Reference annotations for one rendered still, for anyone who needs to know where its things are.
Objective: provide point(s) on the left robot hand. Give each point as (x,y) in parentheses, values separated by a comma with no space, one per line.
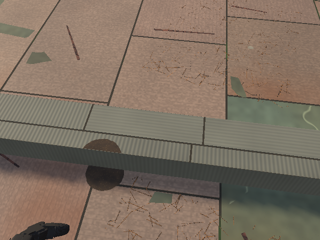
(43,231)

